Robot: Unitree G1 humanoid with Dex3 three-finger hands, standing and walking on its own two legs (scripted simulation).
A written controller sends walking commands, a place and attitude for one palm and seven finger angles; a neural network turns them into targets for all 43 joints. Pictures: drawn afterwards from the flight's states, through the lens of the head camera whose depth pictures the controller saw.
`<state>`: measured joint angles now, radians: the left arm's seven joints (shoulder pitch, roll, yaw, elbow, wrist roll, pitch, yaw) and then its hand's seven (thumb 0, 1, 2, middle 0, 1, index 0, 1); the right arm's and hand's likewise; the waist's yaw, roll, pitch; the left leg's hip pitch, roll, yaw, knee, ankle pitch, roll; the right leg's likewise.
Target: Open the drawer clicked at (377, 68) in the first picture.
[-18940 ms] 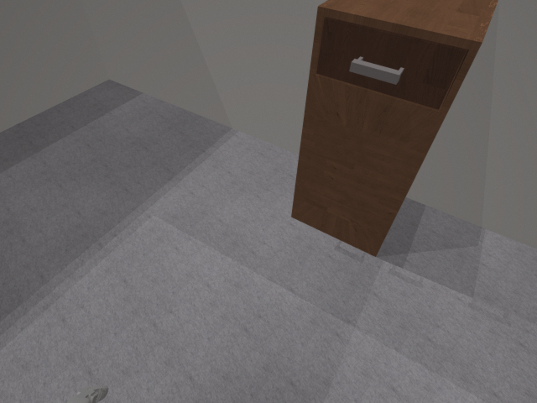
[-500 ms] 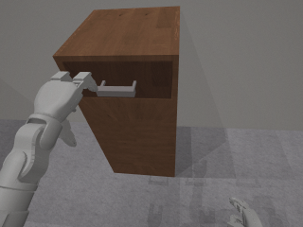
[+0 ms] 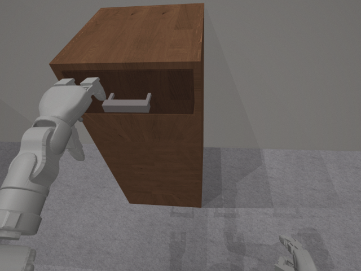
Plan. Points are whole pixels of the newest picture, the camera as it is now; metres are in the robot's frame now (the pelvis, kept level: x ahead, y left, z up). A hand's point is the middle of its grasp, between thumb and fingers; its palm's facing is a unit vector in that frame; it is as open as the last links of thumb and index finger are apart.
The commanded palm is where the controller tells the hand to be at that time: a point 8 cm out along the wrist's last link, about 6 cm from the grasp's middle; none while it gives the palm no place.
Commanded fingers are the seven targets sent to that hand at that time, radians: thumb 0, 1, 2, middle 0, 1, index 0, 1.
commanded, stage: move the hooked fingers above the handle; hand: left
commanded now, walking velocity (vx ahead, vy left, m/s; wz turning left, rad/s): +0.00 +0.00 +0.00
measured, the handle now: (128, 101) +0.56 +0.23 +0.06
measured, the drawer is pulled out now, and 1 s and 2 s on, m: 0.00 0.00 0.00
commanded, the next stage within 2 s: none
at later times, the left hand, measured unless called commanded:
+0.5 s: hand (94, 109) +0.43 +0.26 +0.14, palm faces +0.05 -0.02 -1.00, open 13.8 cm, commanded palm +0.40 +0.25 +0.20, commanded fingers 0.00 -0.50 0.30 -0.30 -1.20 -0.30 -1.20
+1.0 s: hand (117, 102) +0.49 +0.23 +0.11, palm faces -0.07 -0.01 -1.00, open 13.8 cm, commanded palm +0.47 +0.23 +0.18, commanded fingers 0.00 -0.50 0.30 -0.30 -1.20 -0.30 -1.20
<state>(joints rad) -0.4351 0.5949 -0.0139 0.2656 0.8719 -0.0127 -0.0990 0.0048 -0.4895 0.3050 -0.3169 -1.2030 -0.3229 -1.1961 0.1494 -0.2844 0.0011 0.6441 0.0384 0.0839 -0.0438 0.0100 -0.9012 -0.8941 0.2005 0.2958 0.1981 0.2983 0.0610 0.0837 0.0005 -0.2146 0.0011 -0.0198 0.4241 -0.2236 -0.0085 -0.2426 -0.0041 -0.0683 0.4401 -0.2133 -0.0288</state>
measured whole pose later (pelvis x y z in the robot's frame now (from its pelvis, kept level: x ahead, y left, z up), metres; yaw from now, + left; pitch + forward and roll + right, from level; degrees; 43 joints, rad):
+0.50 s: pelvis +0.02 +0.03 +0.00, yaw -1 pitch +5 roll +0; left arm -0.54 0.52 -0.12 0.36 0.93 0.11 -0.05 0.00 -0.49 0.31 -0.31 -1.20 -0.32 -1.20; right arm 0.20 -0.26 -0.01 0.65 0.05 0.13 -0.01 0.01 -0.90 -0.89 0.20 0.30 0.20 0.30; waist 0.05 0.08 -0.04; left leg -0.26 -0.03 0.02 0.43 -0.26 0.04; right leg -0.30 -0.04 -0.03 0.45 -0.24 0.01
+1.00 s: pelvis +0.04 +0.03 -0.01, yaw -1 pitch +9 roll +0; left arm -0.74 0.49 -0.18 0.63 0.95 0.07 -0.06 0.00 -0.49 0.31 -0.31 -1.20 -0.32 -1.20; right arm 0.27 -0.26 -0.03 0.67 0.04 0.16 -0.02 0.01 -0.90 -0.89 0.20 0.30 0.20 0.30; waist 0.00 0.07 -0.07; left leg -0.34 -0.03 0.01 0.49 -0.30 0.03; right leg -0.37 -0.03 -0.04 0.49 -0.28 0.01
